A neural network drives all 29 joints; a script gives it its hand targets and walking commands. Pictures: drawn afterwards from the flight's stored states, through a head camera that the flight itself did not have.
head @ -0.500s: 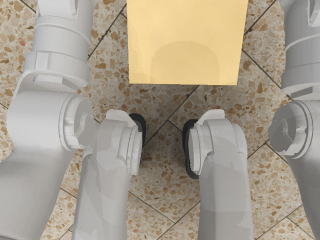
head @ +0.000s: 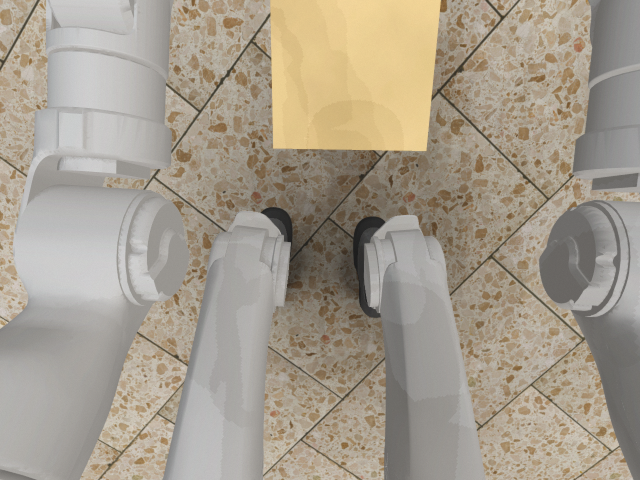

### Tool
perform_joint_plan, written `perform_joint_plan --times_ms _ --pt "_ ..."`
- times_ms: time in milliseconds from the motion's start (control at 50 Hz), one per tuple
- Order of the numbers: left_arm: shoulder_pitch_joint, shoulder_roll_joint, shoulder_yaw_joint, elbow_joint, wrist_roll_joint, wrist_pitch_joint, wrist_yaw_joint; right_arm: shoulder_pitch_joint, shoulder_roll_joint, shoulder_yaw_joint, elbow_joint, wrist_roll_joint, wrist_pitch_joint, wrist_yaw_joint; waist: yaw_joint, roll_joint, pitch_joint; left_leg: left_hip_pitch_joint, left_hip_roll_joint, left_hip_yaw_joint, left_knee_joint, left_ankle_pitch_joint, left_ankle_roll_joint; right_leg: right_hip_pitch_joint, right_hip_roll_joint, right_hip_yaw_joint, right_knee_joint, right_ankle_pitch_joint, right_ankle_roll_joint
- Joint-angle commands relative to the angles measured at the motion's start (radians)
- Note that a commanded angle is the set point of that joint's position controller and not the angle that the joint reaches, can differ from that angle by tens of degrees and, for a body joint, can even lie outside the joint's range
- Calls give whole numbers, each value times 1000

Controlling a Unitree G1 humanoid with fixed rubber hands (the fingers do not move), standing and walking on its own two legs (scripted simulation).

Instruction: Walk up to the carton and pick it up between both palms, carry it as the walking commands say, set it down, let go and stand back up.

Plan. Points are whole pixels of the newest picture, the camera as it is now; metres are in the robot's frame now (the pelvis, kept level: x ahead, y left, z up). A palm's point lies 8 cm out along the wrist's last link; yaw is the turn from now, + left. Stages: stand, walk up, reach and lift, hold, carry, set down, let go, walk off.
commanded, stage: set down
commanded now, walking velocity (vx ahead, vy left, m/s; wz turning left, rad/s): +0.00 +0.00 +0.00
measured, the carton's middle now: (345, 59) +0.50 -0.02 -0.39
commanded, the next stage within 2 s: let go in 0.52 s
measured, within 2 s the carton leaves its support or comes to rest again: neither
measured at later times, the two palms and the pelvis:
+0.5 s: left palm out of the picture +0.58 +0.15 +0.01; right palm out of the picture +0.59 -0.19 +0.02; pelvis +0.00 +0.00 +0.13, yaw +0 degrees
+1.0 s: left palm out of the picture +0.41 +0.21 +0.06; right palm out of the picture +0.43 -0.22 +0.07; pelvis +0.03 -0.01 +0.18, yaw +0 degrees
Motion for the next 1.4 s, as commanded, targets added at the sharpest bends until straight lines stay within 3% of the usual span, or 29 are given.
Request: perform_joint_plan --times_ms 0,60,80,100,160,180,240,260,320,360,460,520,540,580,620,660,700,740,780,860,900,940,1040,1080,1140,1220,1280,1300,1380 --pt "-309 229 -55 -236 -16 -18 -6 -247 -222 -30 -167 -12 -15 10 -25 26 -2264 1024 -3 19 -214 511 -20 718 27 -56 -292 508 -2" --pt "-328 224 -79 -272 -16 -12 -2 -250 -244 -56 -202 -8 -17 7 -51 73 -2315 1200 1 0 -265 614 -24 681 35 -69 -349 524 1" --pt "-351 220 -95 -302 -20 -7 -3 -254 -239 -31 -196 11 -12 11 -41 98 -2354 1237 1 -3 -295 608 -32 710 33 -68 -373 511 -5" --pt "-334 222 -83 -253 -22 -7 -3 -232 -230 -28 -132 -4 -11 16 -37 86 -2247 1193 12 -8 -305 569 -30 664 24 -56 -397 476 -6" --pt "-334 227 -81 -239 -14 -9 -10 -272 -226 -41 -161 10 -18 25 -30 71 -2251 1255 17 -12 -371 578 -24 715 27 -58 -452 474 0" --pt "-350 225 -80 -229 -27 -5 -9 -283 -255 -48 -122 -18 -14 28 -45 48 -2223 1232 19 -6 -398 522 -31 736 26 -63 -478 437 -4" --pt "-300 214 -79 -149 -9 -3 -15 -253 -217 -24 -95 1 -13 39 -17 41 -2195 1257 21 1 -476 526 -26 815 23 -50 -549 448 1" --pt "-324 223 -77 -178 -13 -4 -16 -286 -240 -55 -105 -20 -14 42 -28 34 -2206 1276 23 -13 -498 510 -29 838 24 -54 -565 444 2" --pt "-303 230 -65 -189 11 -10 -15 -228 -238 -69 -102 -45 -22 43 -21 71 -2219 1343 24 -8 -557 564 -39 898 20 -48 -633 495 3" --pt "-272 197 -43 -30 27 -16 -33 -231 -198 -65 -6 -57 -30 59 -8 38 -2054 1272 32 -8 -594 499 -36 859 13 -45 -676 437 8" --pt "-252 177 -3 27 91 -70 -54 -198 -128 -86 16 -93 -84 72 -18 32 -1982 1250 22 -6 -647 495 -34 907 -1 -38 -720 466 23" --pt "-219 176 3 -34 109 -90 -57 -124 -115 -102 5 -107 -97 66 -33 50 -2083 1296 13 2 -668 561 -44 1029 4 -29 -740 561 23" --pt "-188 175 1 -55 111 -93 -56 -106 -104 -84 -16 -98 -93 66 -18 41 -2133 1321 11 -1 -668 603 -42 1061 8 -25 -734 601 25" --pt "-144 174 -5 -151 114 -98 -53 -47 -99 -71 -112 -103 -94 62 -21 52 -2270 1372 4 -1 -647 683 -48 1156 8 -18 -726 709 22" --pt "6 169 -67 -273 93 -97 -56 63 -75 -22 -252 -108 -86 52 -29 40 -2455 1460 -1 -4 -640 791 -43 1315 7 -9 -705 856 24" --pt "106 165 -116 -332 72 -78 -68 164 -70 19 -323 -126 -59 50 -47 17 -2425 1469 1 -1 -649 763 -41 1348 6 -8 -715 852 23" --pt "297 165 -120 -406 85 -66 -74 367 -21 77 -383 -122 -33 65 -6 28 -2364 1507 4 5 -688 756 -38 1372 -3 16 -743 825 21" --pt "381 155 -120 -498 70 -66 -80 412 -22 108 -509 -94 -38 83 13 6 -2245 1512 10 -2 -714 764 -24 1319 -8 26 -767 809 20" --pt "461 142 -142 -550 49 -67 -91 503 5 144 -538 -63 -32 98 30 9 -2186 1489 13 -3 -741 711 -19 1373 -21 39 -784 783 18" --pt "729 80 -215 -616 -11 -82 -128 776 -3 146 -596 -62 -47 109 -15 -21 -2124 1504 20 -5 -783 677 -20 1480 -31 46 -837 787 6" --pt "857 73 -202 -562 7 -92 -144 876 15 121 -569 -84 -63 116 1 -20 -1934 1490 31 -11 -828 577 -19 1432 -36 40 -880 672 10" --pt "912 73 -214 -653 -4 -127 -157 918 5 110 -659 -80 -97 119 2 -31 -1928 1506 30 -11 -843 581 -15 1493 -40 52 -910 679 11" --pt "1112 -1 -228 -457 8 -187 -189 1168 90 142 -392 -100 -155 167 8 13 -1378 1404 61 -13 -964 332 -22 1308 -57 33 -1015 400 -3" --pt "1187 -39 -230 -293 11 -208 -211 1209 100 147 -325 -106 -192 179 -17 12 -1090 1299 73 -4 -1019 201 -11 1241 -72 33 -1076 279 -5" --pt "1258 -34 -216 -253 16 -245 -238 1274 132 172 -261 -108 -226 199 -6 -12 -944 1284 78 8 -1084 90 -8 1257 -81 19 -1132 141 -9" --pt "1369 -12 -205 -254 29 -286 -257 1417 128 169 -253 -122 -263 202 -17 -1 -885 1389 80 10 -1136 131 -14 1304 -81 12 -1189 158 -7" --pt "1525 -20 -196 -336 50 -325 -261 1520 102 172 -394 -121 -308 202 6 22 -955 1519 73 4 -1165 268 -21 1438 -82 21 -1214 304 -6" --pt "1524 -13 -201 -386 35 -339 -256 1525 88 164 -454 -118 -325 199 5 -8 -959 1555 72 4 -1167 311 -22 1457 -79 20 -1216 346 -3" --pt "1651 -21 -241 -425 25 -381 -264 1679 96 192 -449 -123 -362 195 5 4 -916 1627 58 -3 -1202 489 -31 1533 -68 21 -1245 534 -1"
